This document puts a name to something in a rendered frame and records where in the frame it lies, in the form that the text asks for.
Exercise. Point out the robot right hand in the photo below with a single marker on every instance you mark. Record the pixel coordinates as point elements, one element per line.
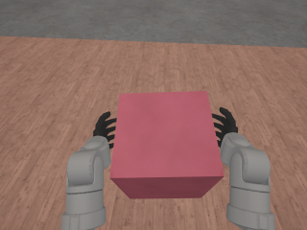
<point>229,124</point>

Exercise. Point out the robot left hand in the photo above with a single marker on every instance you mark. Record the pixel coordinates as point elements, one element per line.
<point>101,128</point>

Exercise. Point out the left robot forearm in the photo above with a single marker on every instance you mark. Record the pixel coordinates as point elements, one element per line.
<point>85,180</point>

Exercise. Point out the right robot forearm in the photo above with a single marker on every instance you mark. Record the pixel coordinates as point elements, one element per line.
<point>249,205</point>

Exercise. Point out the carton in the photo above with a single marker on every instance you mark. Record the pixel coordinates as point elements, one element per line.
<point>165,145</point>

